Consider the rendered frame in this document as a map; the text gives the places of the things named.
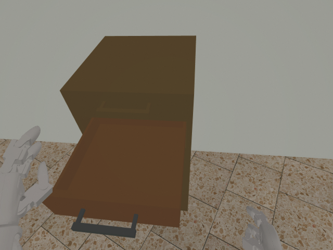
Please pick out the drawer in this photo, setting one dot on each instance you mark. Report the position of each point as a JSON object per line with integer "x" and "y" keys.
{"x": 122, "y": 167}

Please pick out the left robot hand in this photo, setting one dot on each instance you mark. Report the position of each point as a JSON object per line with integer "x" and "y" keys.
{"x": 17, "y": 158}

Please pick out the handle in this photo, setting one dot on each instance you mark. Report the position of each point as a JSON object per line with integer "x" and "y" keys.
{"x": 102, "y": 229}
{"x": 123, "y": 112}

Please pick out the left robot forearm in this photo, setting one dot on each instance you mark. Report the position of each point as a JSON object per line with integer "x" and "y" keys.
{"x": 10, "y": 235}

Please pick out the cabinet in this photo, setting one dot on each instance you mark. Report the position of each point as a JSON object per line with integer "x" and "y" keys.
{"x": 138, "y": 72}

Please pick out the right robot hand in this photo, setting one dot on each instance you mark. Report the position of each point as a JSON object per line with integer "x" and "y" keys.
{"x": 266, "y": 237}

